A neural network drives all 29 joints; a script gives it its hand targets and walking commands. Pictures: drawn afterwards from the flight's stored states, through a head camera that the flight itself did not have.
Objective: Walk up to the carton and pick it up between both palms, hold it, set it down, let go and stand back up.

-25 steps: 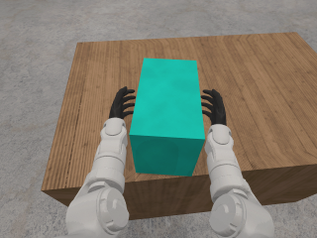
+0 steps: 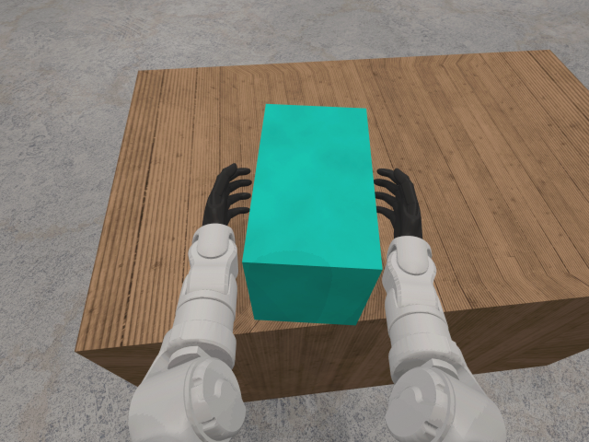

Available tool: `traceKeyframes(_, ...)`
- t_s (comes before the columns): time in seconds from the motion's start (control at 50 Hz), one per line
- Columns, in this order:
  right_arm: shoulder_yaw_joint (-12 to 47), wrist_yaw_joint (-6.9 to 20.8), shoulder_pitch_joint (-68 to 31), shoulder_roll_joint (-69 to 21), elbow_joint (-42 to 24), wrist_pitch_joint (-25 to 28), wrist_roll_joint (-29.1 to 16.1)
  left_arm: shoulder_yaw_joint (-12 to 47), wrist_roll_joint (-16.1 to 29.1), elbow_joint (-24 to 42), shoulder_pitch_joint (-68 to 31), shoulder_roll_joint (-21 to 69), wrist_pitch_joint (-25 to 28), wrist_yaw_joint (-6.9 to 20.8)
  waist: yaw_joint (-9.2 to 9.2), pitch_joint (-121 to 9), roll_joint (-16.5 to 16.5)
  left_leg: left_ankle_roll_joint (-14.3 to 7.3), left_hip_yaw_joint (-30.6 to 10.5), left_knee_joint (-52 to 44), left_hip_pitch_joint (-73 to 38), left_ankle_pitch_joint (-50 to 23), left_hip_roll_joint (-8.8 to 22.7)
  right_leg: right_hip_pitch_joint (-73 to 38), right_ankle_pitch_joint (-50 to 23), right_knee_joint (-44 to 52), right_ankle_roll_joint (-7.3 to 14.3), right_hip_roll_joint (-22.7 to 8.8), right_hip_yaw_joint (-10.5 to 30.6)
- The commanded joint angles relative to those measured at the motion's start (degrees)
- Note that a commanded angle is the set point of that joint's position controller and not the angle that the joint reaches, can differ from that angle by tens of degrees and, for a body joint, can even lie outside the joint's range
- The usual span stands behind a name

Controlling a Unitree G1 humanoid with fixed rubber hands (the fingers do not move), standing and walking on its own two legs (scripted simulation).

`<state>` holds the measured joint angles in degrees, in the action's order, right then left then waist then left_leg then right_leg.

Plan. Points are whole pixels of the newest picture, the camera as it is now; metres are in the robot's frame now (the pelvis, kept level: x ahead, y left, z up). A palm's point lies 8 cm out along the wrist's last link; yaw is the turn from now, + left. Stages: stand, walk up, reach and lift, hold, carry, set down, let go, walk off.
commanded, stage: set down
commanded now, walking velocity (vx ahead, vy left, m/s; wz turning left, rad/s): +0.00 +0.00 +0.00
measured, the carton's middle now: (310, 213) +0.48 -0.03 -0.02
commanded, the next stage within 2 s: none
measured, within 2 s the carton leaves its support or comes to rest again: neither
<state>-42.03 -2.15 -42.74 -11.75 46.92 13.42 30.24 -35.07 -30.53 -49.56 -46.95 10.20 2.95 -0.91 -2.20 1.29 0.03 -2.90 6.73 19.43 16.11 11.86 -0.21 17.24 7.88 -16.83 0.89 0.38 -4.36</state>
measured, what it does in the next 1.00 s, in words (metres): stands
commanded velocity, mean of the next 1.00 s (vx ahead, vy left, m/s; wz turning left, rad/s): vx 0.00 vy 0.00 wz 0.00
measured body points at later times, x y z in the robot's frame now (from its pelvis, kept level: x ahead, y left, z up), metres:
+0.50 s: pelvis +0.00 +0.00 +0.00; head +0.09 +0.00 +0.44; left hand +0.44 +0.10 +0.04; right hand +0.41 -0.16 +0.05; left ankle -0.03 +0.08 -0.75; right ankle +0.00 -0.11 -0.75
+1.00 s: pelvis +0.00 +0.00 +0.00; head +0.09 +0.01 +0.44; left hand +0.44 +0.10 +0.04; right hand +0.41 -0.16 +0.05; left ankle -0.03 +0.08 -0.75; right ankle +0.00 -0.11 -0.75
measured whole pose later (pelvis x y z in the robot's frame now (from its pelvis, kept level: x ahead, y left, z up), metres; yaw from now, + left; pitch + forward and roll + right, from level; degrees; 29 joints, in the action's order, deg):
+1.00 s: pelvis +0.00 +0.00 +0.00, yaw -1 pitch +9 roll -1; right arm -40.2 -1.2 -42.8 -12.8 44.3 14.5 30.1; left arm -37.4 -32.4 -48.0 -47.3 9.9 5.7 0.2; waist -2.7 2.9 -0.2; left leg -2.9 7.6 19.5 17.0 11.8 0.2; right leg 18.2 7.4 -16.5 1.0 0.6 -4.0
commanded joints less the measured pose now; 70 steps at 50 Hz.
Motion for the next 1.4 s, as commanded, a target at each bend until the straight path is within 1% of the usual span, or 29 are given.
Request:
traceKeyframes(0.0,14.6,6.7,-23.5,-22.8,4.1,1.0,3.8,10.4,-1.0,-1.8,-24.9,20.8,1.7,3.3,0.85,-27.8,0.4,2.2,-1.2,-0.8,-6.5,-16.8,2.3,-13.2,-17.5,-2.8,-1.7,-0.1,-1.6)
traceKeyframes(0.08,14.1,6.7,-22.6,-22.8,5.8,1.1,3.8,10.7,-1.0,-2.5,-24.4,20.6,1.7,3.5,-0.04,-25.4,1.0,2.4,-1.1,-0.3,-8.1,-20.1,2.4,-11.4,-18.0,-2.4,-1.5,0.5,-1.7)
traceKeyframes(0.12,13.7,6.6,-20.3,-22.0,6.8,0.6,3.9,9.7,-1.5,-2.0,-22.7,19.7,1.7,3.6,-0.36,-24.2,0.8,2.4,-1.1,-0.4,-7.8,-18.3,2.5,-12.8,-16.7,-1.8,-1.3,0.2,-1.5)
traceKeyframes(0.2,14.1,6.4,-20.8,-23.4,4.9,0.7,4.7,8.1,-2.3,-1.3,-22.8,19.6,2.1,4.2,0.64,-25.4,-0.2,1.7,-0.7,-1.3,-6.9,-16.9,1.9,-14.5,-17.2,-2.1,-2.2,-0.2,-1.2)
traceKeyframes(0.22,13.9,6.4,-21.4,-23.5,4.5,0.8,4.4,8.2,-2.3,-1.2,-23.2,19.8,2.3,4.2,0.77,-25.6,0.6,1.7,-1.0,-1.4,-6.1,-16.4,2.0,-14.3,-17.0,-2.0,-2.1,-0.3,-1.0)
traceKeyframes(0.36,12.9,6.1,-18.9,-23.5,5.4,0.4,5.8,7.3,-2.8,-1.8,-23.2,18.2,3.2,4.4,0.18,-24.2,0.0,1.1,-0.6,-1.7,-4.1,-13.8,1.6,-14.8,-15.9,-2.2,-2.2,-0.7,-0.6)
traceKeyframes(0.42,13.8,6.4,-18.7,-23.6,5.0,-0.1,4.4,7.1,-2.5,-1.8,-22.8,17.7,3.2,4.6,0.46,-23.0,0.4,0.8,-1.0,-2.1,-3.6,-13.4,2.0,-14.2,-14.5,-2.2,-2.4,-0.5,-0.8)
traceKeyframes(0.48,13.1,6.7,-18.0,-22.7,4.9,-0.3,4.9,7.4,-2.7,-1.3,-22.1,18.0,2.7,4.3,0.14,-21.8,0.1,1.1,-1.0,-1.7,-5.5,-14.9,2.4,-12.6,-13.3,-1.6,-2.0,-0.1,-0.9)
traceKeyframes(0.52,13.5,6.8,-18.2,-23.1,5.0,-0.6,4.8,7.5,-3.1,-1.4,-22.0,18.6,2.3,4.5,-0.02,-22.3,1.6,1.2,-0.8,-1.0,-6.8,-15.6,2.2,-11.8,-13.0,-1.6,-2.0,-0.4,-0.7)
traceKeyframes(0.62,14.0,6.5,-17.2,-22.4,4.3,-0.4,4.4,7.4,-3.0,-0.8,-20.0,18.8,2.3,4.7,0.0,-21.1,2.1,1.8,-1.3,-0.1,-7.3,-19.3,2.3,-11.1,-15.7,-1.7,-1.9,0.3,-1.0)
traceKeyframes(0.64,14.1,6.5,-16.6,-22.4,5.4,-0.5,4.7,6.8,-3.3,-1.3,-19.7,18.5,2.2,4.7,0.66,-20.5,1.0,1.7,-1.2,-0.3,-7.5,-18.7,2.5,-11.4,-15.1,-1.7,-2.1,0.4,-0.9)
traceKeyframes(0.66,14.0,6.4,-15.1,-22.8,5.9,-0.4,4.5,6.7,-3.5,-0.9,-19.3,18.6,2.4,4.7,0.08,-20.3,1.3,1.7,-0.9,-0.6,-6.8,-18.7,2.5,-12.2,-15.6,-1.4,-2.3,0.4,-0.9)
traceKeyframes(0.7,14.7,6.3,-15.3,-22.4,4.9,-0.5,4.5,6.7,-3.6,-0.5,-18.5,18.0,2.5,4.6,0.69,-20.3,0.8,1.1,-1.0,-0.6,-5.3,-18.1,2.2,-12.8,-16.2,-1.8,-2.1,0.0,-0.2)
traceKeyframes(0.76,13.6,6.5,-15.3,-21.2,4.4,-1.1,4.8,6.0,-3.2,-0.7,-18.9,16.8,2.2,4.9,0.12,-19.8,0.9,0.8,-1.3,-1.5,-5.3,-15.6,2.1,-12.1,-13.4,-1.6,-2.4,0.0,-0.1)
traceKeyframes(0.82,13.8,6.6,-14.7,-21.6,3.8,-1.0,4.4,6.2,-2.7,-0.4,-19.2,17.4,2.9,4.4,-0.02,-22.0,0.5,1.0,-1.7,-1.0,-5.9,-16.4,2.5,-10.4,-12.6,-1.5,-2.2,-0.1,-0.3)
traceKeyframes(0.88,14.4,7.0,-14.1,-21.0,5.3,-0.9,3.9,6.8,-3.1,-1.3,-18.2,16.5,3.2,4.0,0.65,-21.6,0.7,1.4,-1.6,0.1,-7.7,-21.0,2.8,-9.4,-15.1,-1.8,-2.0,0.3,-0.5)
traceKeyframes(0.96,14.1,6.5,-13.7,-18.8,5.6,-0.9,3.3,6.3,-3.1,-0.1,-18.2,14.3,3.5,3.6,0.61,-21.4,1.7,1.7,-1.4,0.2,-7.4,-20.2,2.9,-9.9,-13.9,-1.1,-1.8,0.3,0.0)
traceKeyframes(1.04,12.8,4.2,-12.1,-5.5,5.5,-0.7,-0.8,5.2,0.0,0.6,-17.2,2.0,4.4,0.5,0.83,-22.4,1.4,1.7,-1.4,1.0,-5.7,-19.8,2.8,-9.3,-12.3,-1.8,-1.4,0.7,0.8)
traceKeyframes(1.06,13.5,3.0,-12.6,-0.8,5.5,-0.6,-3.4,6.4,2.3,-0.4,-17.8,-2.3,4.7,-1.0,0.5,-23.2,2.0,2.0,-1.5,1.3,-4.4,-18.7,2.7,-8.3,-11.4,-2.1,-1.5,0.7,1.4)
traceKeyframes(1.1,18.7,0.1,-15.1,5.2,8.1,-0.4,-12.1,11.5,8.6,-2.7,-20.2,-9.1,6.2,-4.4,0.35,-27.0,2.3,2.3,-2.3,3.3,-2.2,-19.8,3.0,-7.6,-13.8,-3.6,-1.2,1.2,2.5)
traceKeyframes(1.14,23.8,-2.1,-17.9,6.8,11.8,-0.4,-19.5,14.5,13.2,-6.3,-23.7,-10.9,7.5,-5.9,-0.06,-31.3,3.7,2.6,-2.8,6.0,0.0,-22.4,2.5,-4.8,-18.1,-5.4,-0.8,1.0,3.6)
traceKeyframes(1.16,25.8,-2.9,-20.0,7.9,12.8,0.1,-22.3,15.1,14.9,-8.8,-24.9,-12.2,8.3,-6.3,0.25,-34.7,3.0,3.0,-3.2,7.2,0.9,-22.0,2.6,-5.0,-19.6,-6.6,-0.4,1.2,3.6)
traceKeyframes(1.2,27.9,-4.3,-22.7,11.2,13.5,2.0,-25.0,16.8,18.7,-14.6,-25.3,-14.6,10.8,-6.2,0.69,-41.0,1.4,3.2,-3.9,9.5,4.7,-23.1,2.3,-5.5,-24.3,-9.0,-0.3,1.0,4.5)
traceKeyframes(1.22,28.2,-5.1,-23.9,12.8,13.9,3.0,-25.7,17.1,20.0,-16.4,-26.5,-16.2,12.2,-5.9,0.01,-44.2,2.7,3.4,-4.3,10.7,5.6,-24.2,2.4,-6.8,-26.9,-10.7,0.0,0.9,4.5)
traceKeyframes(1.24,28.8,-5.7,-25.2,14.1,13.4,4.1,-26.6,17.1,20.6,-18.8,-27.3,-17.7,13.7,-5.5,0.92,-47.1,1.9,3.7,-4.2,11.9,6.4,-25.4,2.2,-6.6,-28.8,-11.5,-0.3,0.8,4.5)
traceKeyframes(1.28,30.0,-6.3,-27.0,16.3,16.1,6.3,-28.2,18.7,22.6,-23.8,-29.0,-20.2,16.1,-4.9,0.52,-49.8,1.3,4.6,-4.4,13.8,8.7,-26.3,2.0,-6.6,-32.2,-13.7,-0.2,0.9,4.4)
traceKeyframes(1.3,30.6,-6.5,-27.0,17.1,18.7,7.1,-28.9,19.2,23.2,-26.6,-28.6,-20.6,17.1,-4.6,0.59,-50.9,2.6,5.1,-4.5,14.4,10.4,-26.3,1.8,-6.9,-33.3,-14.6,0.2,0.9,4.3)
traceKeyframes(1.32,30.3,-6.8,-27.9,18.7,20.0,8.0,-29.2,19.9,24.7,-27.9,-30.1,-21.9,18.1,-4.3,-0.72,-52.4,1.6,5.7,-4.7,15.3,10.4,-27.3,1.8,-5.7,-34.2,-14.8,-0.3,0.8,3.9)
traceKeyframes(1.38,30.4,-6.6,-30.2,22.0,25.7,9.5,-31.2,21.8,27.8,-31.1,-32.8,-23.2,20.0,-3.7,-1.46,-52.1,3.7,7.1,-5.0,17.6,9.0,-28.8,1.6,-0.4,-32.2,-15.9,0.3,1.6,2.7)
